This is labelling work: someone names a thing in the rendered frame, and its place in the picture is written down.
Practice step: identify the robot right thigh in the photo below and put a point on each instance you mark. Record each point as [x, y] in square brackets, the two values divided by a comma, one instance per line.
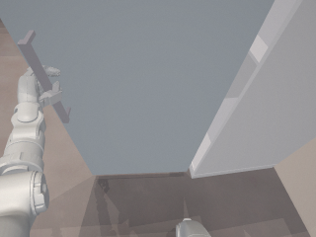
[191, 228]

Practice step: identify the robot left hand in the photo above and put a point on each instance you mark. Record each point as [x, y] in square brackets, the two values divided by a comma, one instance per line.
[30, 90]

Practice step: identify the robot left upper arm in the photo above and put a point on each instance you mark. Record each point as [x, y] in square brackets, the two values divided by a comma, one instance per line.
[23, 196]

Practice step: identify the robot left forearm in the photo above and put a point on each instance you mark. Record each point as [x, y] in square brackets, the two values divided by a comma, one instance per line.
[25, 145]

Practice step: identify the handle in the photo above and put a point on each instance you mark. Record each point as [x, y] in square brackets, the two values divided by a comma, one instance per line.
[33, 60]

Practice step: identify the fridge door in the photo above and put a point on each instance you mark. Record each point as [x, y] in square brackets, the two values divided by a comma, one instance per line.
[144, 78]

